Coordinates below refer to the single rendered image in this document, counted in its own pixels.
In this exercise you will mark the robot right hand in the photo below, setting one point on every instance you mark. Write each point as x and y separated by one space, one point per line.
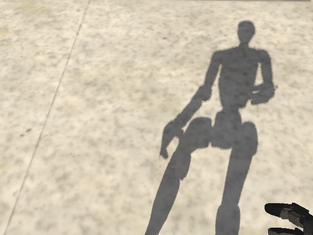
295 213

